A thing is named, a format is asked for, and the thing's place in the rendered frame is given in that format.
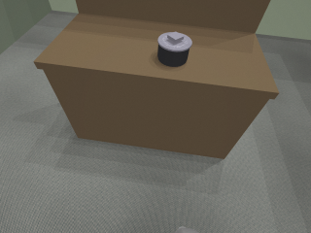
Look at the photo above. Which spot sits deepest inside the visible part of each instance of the pot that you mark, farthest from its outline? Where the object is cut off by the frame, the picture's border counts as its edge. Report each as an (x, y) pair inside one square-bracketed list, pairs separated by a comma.
[(172, 58)]

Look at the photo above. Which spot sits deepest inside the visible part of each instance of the lid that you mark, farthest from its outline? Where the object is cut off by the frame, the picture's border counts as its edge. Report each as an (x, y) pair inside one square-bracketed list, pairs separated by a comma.
[(167, 44)]

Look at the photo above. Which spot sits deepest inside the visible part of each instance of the table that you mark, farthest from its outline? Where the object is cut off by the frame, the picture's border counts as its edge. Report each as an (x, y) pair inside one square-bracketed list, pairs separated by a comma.
[(104, 70)]

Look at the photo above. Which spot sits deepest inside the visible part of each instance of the knob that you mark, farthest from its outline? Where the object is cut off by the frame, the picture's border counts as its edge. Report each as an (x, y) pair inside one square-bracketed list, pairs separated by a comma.
[(175, 37)]

